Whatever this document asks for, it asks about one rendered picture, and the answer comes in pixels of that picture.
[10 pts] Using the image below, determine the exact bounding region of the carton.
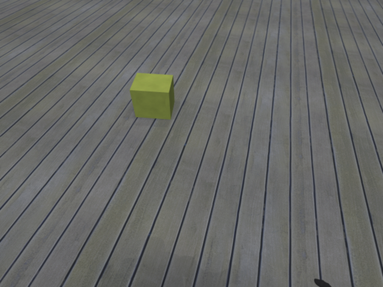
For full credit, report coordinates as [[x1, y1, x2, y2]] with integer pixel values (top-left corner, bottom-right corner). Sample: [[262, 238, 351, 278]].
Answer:
[[130, 73, 175, 120]]

